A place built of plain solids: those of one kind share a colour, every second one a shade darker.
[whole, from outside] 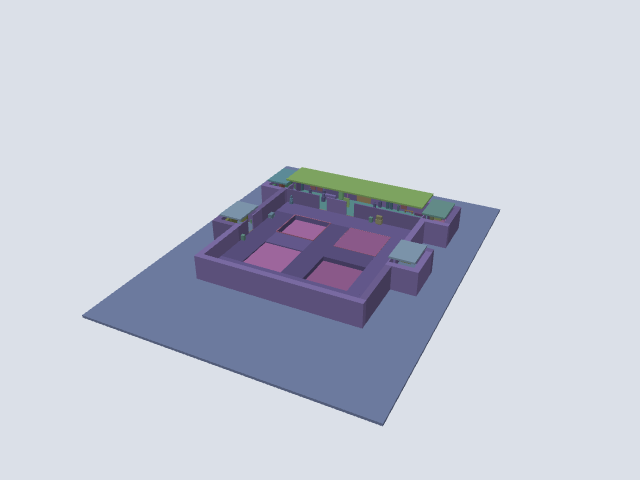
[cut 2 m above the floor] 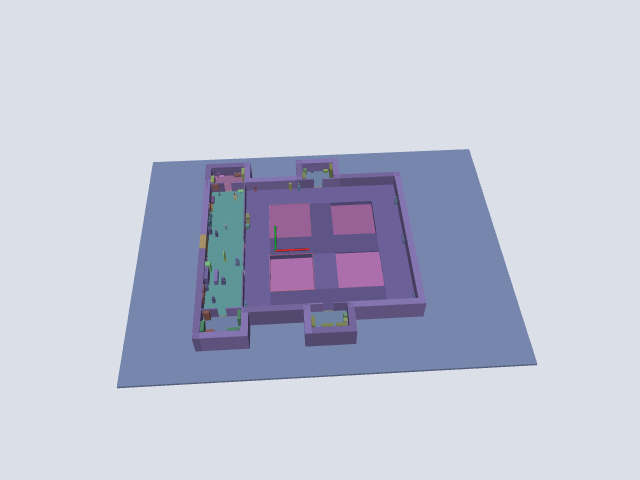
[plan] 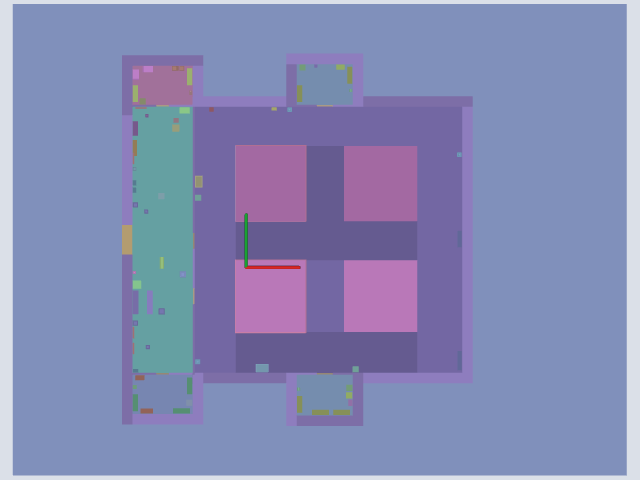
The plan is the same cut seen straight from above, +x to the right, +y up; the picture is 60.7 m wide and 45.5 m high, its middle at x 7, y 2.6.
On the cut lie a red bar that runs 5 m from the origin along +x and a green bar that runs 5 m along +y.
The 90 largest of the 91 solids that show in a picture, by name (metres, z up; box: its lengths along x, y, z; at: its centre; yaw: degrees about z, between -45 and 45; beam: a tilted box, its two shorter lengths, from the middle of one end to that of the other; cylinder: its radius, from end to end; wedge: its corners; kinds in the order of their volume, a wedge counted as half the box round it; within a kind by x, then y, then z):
{
 "ground_under_all_1": {"box": [58.2, 44.71, 0.4], "at": [6.98, 2.62, -1.64]},
 "wall_1": {"box": [1.0, 5.7, 4.1], "at": [-11.28, -12.03, 0.56]},
 "wall_2": {"box": [1.0, 12.2, 4.1], "at": [-11.28, -4.88, 0.56]},
 "wall_3": {"box": [1.0, 12.2, 4.1], "at": [-11.28, 10.12, 0.56]},
 "wall_4": {"box": [1.0, 5.7, 4.1], "at": [-11.28, 17.27, 0.56]},
 "wall_5": {"box": [2.45, 0.2, 4.1], "at": [-9.75, -10.08, 0.56]},
 "wall_6": {"box": [2.45, 0.2, 4.1], "at": [-9.75, 15.32, 0.56]},
 "wall_7": {"box": [7.7, 1.0, 4.1], "at": [-7.92, -14.38, 0.56]},
 "wall_8": {"box": [7.7, 1.0, 4.1], "at": [-7.92, 19.62, 0.56]},
 "wall_9": {"box": [2.45, 0.2, 4.1], "at": [-6.1, -10.08, 0.56]},
 "wall_10": {"box": [2.45, 0.2, 4.1], "at": [-6.1, 15.32, 0.56]},
 "wall_11": {"box": [0.2, 6.7, 4.1], "at": [-4.97, -6.83, 0.56]},
 "wall_12": {"box": [0.2, 3.75, 4.1], "at": [-4.97, -0.1, 0.56]},
 "wall_13": {"box": [0.2, 12.15, 4.1], "at": [-4.97, 9.35, 0.56]},
 "wall_14": {"box": [1.0, 4.9, 4.1], "at": [-4.57, -12.43, 0.56]},
 "wall_15": {"box": [1.0, 4.9, 4.1], "at": [-4.57, 17.67, 0.56]},
 "wall_16": {"box": [9.79, 1.0, 4.1], "at": [-0.18, -10.48, 0.56]},
 "wall_17": {"box": [9.79, 1.0, 4.1], "at": [-0.18, 15.72, 0.56]},
 "wall_18": {"box": [1.0, 5.05, 4.1], "at": [4.3, -12.51, 0.56]},
 "wall_19": {"box": [1.0, 5.05, 4.1], "at": [4.3, 17.75, 0.56]},
 "wall_20": {"box": [2.1, 0.2, 4.1], "at": [5.65, -10.08, 0.56]},
 "wall_21": {"box": [2.1, 0.2, 4.1], "at": [5.65, 15.32, 0.56]},
 "wall_22": {"box": [2.0, 0.2, 4.1], "at": [5.7, -10.08, 0.56]},
 "wall_23": {"box": [7.3, 1.0, 4.1], "at": [7.45, -14.53, 0.56]},
 "wall_24": {"box": [7.3, 1.0, 4.1], "at": [7.45, 19.77, 0.56]},
 "wall_25": {"box": [2.0, 0.2, 4.1], "at": [9.2, 15.32, 0.56]},
 "wall_26": {"box": [2.1, 0.2, 4.1], "at": [9.25, -10.08, 0.56]},
 "wall_27": {"box": [2.1, 0.2, 4.1], "at": [9.25, 15.32, 0.56]},
 "wall_28": {"box": [1.0, 5.05, 4.1], "at": [10.6, -12.51, 0.56]},
 "wall_29": {"box": [1.0, 5.05, 4.1], "at": [10.6, 17.75, 0.56]},
 "wall_30": {"box": [11.29, 1.0, 4.1], "at": [15.83, -10.48, 0.56]},
 "wall_31": {"box": [11.29, 1.0, 4.1], "at": [15.83, 15.72, 0.56]},
 "wall_32": {"box": [1.0, 27.2, 4.1], "at": [20.98, 2.62, 0.56]},
 "floor_gang_1": {"box": [4.0, 25.4, 1.49], "at": [-2.98, 2.62, -0.74]},
 "floor_gang_2": {"box": [3.65, 6.8, 1.49], "at": [7.45, -2.73, -0.74]},
 "floor_gang_3": {"box": [3.65, 7.15, 1.49], "at": [7.45, 7.95, -0.74]},
 "floor_gang_4": {"box": [17.2, 3.95, 1.49], "at": [7.62, -8.11, -0.74]},
 "floor_gang_5": {"box": [17.2, 3.7, 1.49], "at": [7.62, 2.52, -0.74]},
 "floor_gang_6": {"box": [17.2, 3.8, 1.49], "at": [7.62, 13.42, -0.74]},
 "floor_gang_7": {"box": [4.35, 25.4, 1.49], "at": [18.4, 2.62, -0.74]},
 "floor_foyer_1": {"box": [5.9, 25.4, 1.49], "at": [-7.92, 2.62, -0.74]},
 "step_tier_1": {"box": [6.6, 6.8, 0.6], "at": [2.33, -2.73, -1.19]},
 "step_tier_2": {"box": [6.6, 7.15, 1.49], "at": [2.33, 7.95, -0.74]},
 "step_tier_3": {"box": [6.95, 6.8, 1.29], "at": [12.75, -2.73, -0.84]},
 "step_tier_4": {"box": [6.95, 7.15, 0.73], "at": [12.75, 7.95, -1.12]},
 "floor_side_1": {"box": [5.5, 4.05, 1.49], "at": [7.45, -12.11, -0.74]},
 "floor_side_2": {"box": [5.5, 4.05, 1.49], "at": [7.45, 17.34, -0.74]},
 "ceil_foyer_1": {"box": [5.9, 25.4, 0.3], "at": [-7.92, 2.62, 4.35]},
 "floor_cloaks_1": {"box": [5.9, 3.9, 1.49], "at": [-7.92, -12.03, -0.74]},
 "floor_store_1": {"box": [5.9, 3.9, 1.49], "at": [-7.92, 17.27, -0.74]},
 "ceil_side_1": {"box": [5.5, 4.05, 0.3], "at": [7.45, -12.11, 3.4]},
 "ceil_side_2": {"box": [5.5, 4.05, 0.3], "at": [7.45, 17.34, 3.4]},
 "door_leaf_1": {"box": [0.97, 2.8, 4.76], "at": [-11.29, 2.62, 0.89]},
 "shelves_side_1": {"box": [0.5, 1.6, 2.0], "at": [5.08, -12.98, 1.0]},
 "shelves_side_2": {"box": [0.5, 1.6, 2.0], "at": [5.08, 16.47, 1.0]},
 "shelves_side_3": {"box": [1.6, 0.5, 2.0], "at": [7.05, -13.75, 1.0]},
 "shelves_side_4": {"box": [1.6, 0.5, 2.0], "at": [9.05, -13.75, 1.0]},
 "shelves_side_5": {"box": [0.5, 1.6, 2.0], "at": [9.82, 18.22, 1.0]},
 "ceil_cloaks_1": {"box": [5.9, 3.9, 0.3], "at": [-7.92, -12.03, 3.4]},
 "ceil_store_1": {"box": [5.9, 3.9, 0.3], "at": [-7.92, 17.27, 3.4]},
 "shelves_cloaks_1": {"box": [0.5, 1.6, 2.0], "at": [-10.49, -12.83, 1.0]},
 "shelves_cloaks_2": {"box": [1.6, 0.5, 2.0], "at": [-6.12, -13.6, 1.0]},
 "shelves_cloaks_3": {"box": [0.5, 1.6, 2.0], "at": [-5.36, -11.23, 1.0]},
 "cloakroom_foyer_1": {"box": [0.55, 2.25, 1.75], "at": [-10.47, -3.31, 0.87]},
 "cloakroom_foyer_2": {"box": [0.55, 2.25, 1.0], "at": [-9.12, -3.31, 0.5]},
 "shelves_store_1": {"box": [0.5, 1.6, 2.0], "at": [-10.49, 16.47, 1.0]},
 "shelves_store_2": {"box": [0.5, 1.6, 2.0], "at": [-5.36, 18.07, 1.0]},
 "lockers_cloaks_1": {"box": [0.9, 0.48, 1.8], "at": [-10.07, -10.45, 0.9]},
 "lockers_cloaks_2": {"box": [1.2, 0.48, 1.8], "at": [-9.43, -13.61, 0.9]},
 "machine_foyer_1": {"box": [0.8, 0.8, 1.7], "at": [-10.35, -1.63, 0.95]},
 "pallet_1": {"box": [1.12, 0.72, 0.54], "at": [1.51, -9.54, 0.41]},
 "kerb_1": {"box": [0.09, 6.99, 0.09], "at": [-1.02, -2.73, 0.04]},
 "kerb_2": {"box": [0.07, 7.29, 0.06], "at": [-1.01, 7.96, 0.02]},
 "kerb_3": {"box": [6.6, 0.1, 0.12], "at": [2.33, -6.18, 0.06]},
 "kerb_4": {"box": [6.6, 0.09, 0.12], "at": [2.33, 0.71, 0.06]},
 "kerb_5": {"box": [6.6, 0.09, 0.06], "at": [2.33, 11.56, 0.02]},
 "kerb_6": {"box": [0.1, 6.99, 0.14], "at": [5.67, -2.73, 0.07]},
 "case_side_1": {"box": [0.8, 0.5, 0.41], "at": [8.95, 18.99, 0.29]},
 "case_side_2": {"box": [0.6, 0.6, 0.56], "at": [9.77, -12.13, 0.37]},
 "cart_1": {"box": [0.58, 0.98, 0.58], "at": [-4.49, 8.13, 1.21]},
 "bench_foyer_1": {"box": [0.5, 1.4, 0.46], "at": [-10.49, 13.17, 0.22]},
 "barrel_side_1": {"box": [0.58, 0.58, 0.89], "at": [5.34, 18.95, 0.44]},
 "poster_case_foyer_1": {"box": [1.1, 0.14, 1.6], "at": [-9.97, 15.12, 1.3]},
 "trolley_store_1": {"box": [0.6, 1.0, 0.06], "at": [-10.45, 18.27, 0.2]},
 "trolley_store_2": {"box": [1.0, 0.6, 0.06], "at": [-9.32, 18.79, 0.2]},
 "form_1": {"box": [0.4, 1.84, 0.05], "at": [20.24, -8.84, 0.43]},
 "form_2": {"box": [0.4, 1.58, 0.05], "at": [20.24, 2.7, 0.43]},
 "form_foyer_1": {"box": [0.4, 1.52, 0.05], "at": [-10.54, 11.33, 0.43]},
 "low_table_foyer_1": {"box": [0.99, 0.6, 0.04], "at": [-5.83, 14.89, 0.41]},
 "cafe_table_foyer_1": {"box": [0.7, 0.7, 0.04], "at": [-6.67, 13.2, 0.72]}
}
